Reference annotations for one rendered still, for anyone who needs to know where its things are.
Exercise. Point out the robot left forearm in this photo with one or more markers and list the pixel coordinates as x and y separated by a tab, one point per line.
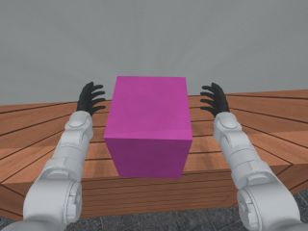
70	153

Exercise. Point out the robot right hand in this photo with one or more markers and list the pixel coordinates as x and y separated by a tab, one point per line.
220	104

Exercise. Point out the left robot upper arm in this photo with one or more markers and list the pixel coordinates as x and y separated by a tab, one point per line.
52	204

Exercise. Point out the robot right forearm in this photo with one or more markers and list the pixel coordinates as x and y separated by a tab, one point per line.
246	166

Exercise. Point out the robot left hand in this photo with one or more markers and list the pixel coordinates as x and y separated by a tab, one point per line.
86	103

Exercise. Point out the carton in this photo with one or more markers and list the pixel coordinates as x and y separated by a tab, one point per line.
148	131

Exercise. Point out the right robot upper arm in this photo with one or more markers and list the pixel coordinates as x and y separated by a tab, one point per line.
268	207

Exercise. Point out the pedestal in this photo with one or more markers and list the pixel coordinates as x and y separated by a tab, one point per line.
276	123

